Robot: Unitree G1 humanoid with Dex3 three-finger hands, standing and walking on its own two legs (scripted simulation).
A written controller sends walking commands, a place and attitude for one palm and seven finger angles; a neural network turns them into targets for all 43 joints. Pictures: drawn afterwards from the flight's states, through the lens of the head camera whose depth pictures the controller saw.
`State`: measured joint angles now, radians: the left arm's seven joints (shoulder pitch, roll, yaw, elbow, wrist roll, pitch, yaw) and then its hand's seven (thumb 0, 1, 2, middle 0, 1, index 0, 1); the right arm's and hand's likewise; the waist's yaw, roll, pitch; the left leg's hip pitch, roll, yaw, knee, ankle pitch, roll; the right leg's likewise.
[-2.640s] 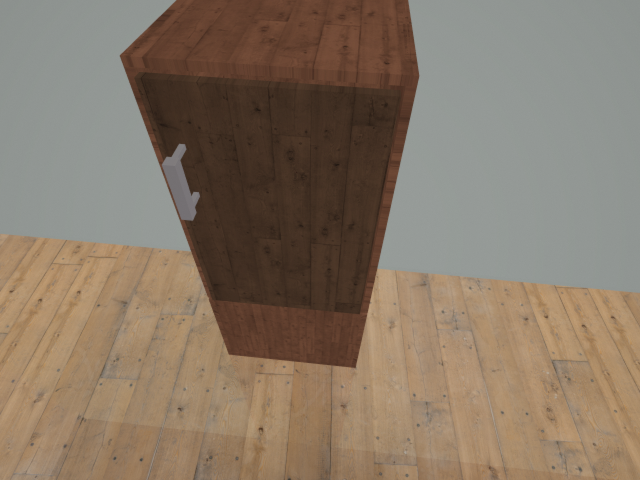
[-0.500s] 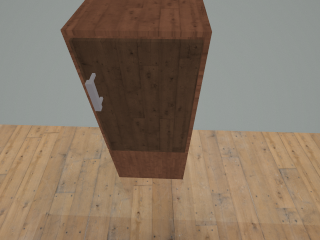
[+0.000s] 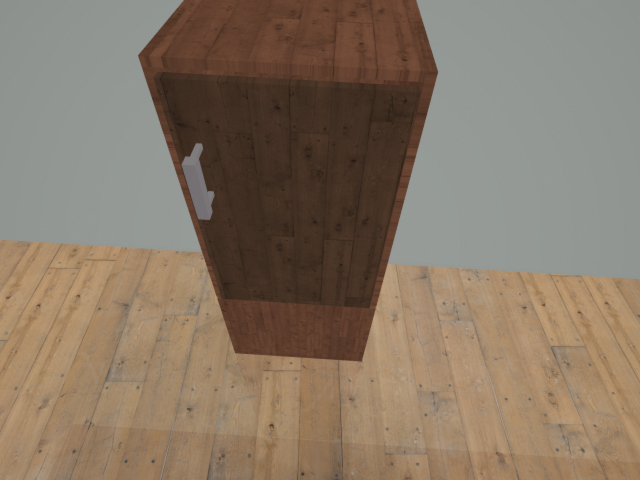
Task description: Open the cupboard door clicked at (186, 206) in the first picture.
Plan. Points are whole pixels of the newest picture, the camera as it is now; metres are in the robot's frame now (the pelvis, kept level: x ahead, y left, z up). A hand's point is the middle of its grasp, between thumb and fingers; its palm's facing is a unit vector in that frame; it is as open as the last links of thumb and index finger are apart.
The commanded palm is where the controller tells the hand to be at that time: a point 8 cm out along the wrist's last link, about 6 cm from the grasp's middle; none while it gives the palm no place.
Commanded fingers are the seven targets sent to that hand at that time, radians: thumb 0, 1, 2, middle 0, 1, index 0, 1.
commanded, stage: come to a stop and stand still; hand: left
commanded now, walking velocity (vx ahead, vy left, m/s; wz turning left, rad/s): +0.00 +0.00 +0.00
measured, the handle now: (201, 182) +0.56 +0.24 +0.03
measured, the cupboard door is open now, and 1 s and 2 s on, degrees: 0 0 0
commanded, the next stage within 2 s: look again from close up in 0.36 s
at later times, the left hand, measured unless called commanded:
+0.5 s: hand out of the picture -0.02 +0.16 -0.18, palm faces +0.02 -0.99 -0.15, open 7.4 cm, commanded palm none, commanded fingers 0.00 0.90 0.90 -0.20 -0.30 -0.20 -0.30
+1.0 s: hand out of the picture +0.00 +0.16 -0.18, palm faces +0.02 -0.99 -0.15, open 7.3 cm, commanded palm none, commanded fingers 0.00 0.90 0.90 -0.20 -0.30 -0.20 -0.30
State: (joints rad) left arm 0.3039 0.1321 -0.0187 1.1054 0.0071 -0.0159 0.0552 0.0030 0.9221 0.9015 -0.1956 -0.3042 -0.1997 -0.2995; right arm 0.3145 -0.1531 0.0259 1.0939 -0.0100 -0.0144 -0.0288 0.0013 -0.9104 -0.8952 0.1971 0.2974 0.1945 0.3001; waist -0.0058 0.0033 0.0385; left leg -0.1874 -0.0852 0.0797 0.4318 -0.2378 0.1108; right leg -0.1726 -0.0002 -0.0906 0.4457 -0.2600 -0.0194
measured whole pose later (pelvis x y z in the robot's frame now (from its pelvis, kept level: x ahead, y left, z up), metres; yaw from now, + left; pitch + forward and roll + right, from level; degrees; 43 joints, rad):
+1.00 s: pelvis +0.01 +0.00 +0.00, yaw -1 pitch -1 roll +0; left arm 0.29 0.13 -0.01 1.12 0.01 0.00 0.04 0.01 0.91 0.90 -0.19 -0.30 -0.20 -0.30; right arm 0.31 -0.12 0.03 1.14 -0.01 -0.04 -0.04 0.00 -0.91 -0.90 0.20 0.30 0.20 0.30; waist 0.00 -0.02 0.04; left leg -0.15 -0.10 0.09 0.38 -0.23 0.12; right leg -0.16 -0.01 -0.07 0.45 -0.27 -0.01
